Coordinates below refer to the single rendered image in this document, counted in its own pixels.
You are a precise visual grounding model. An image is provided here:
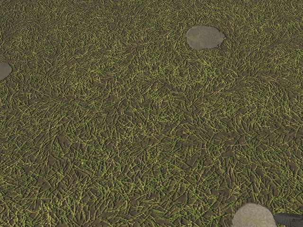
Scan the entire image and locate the robot right hand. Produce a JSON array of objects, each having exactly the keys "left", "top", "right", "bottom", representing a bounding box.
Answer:
[{"left": 275, "top": 213, "right": 303, "bottom": 227}]

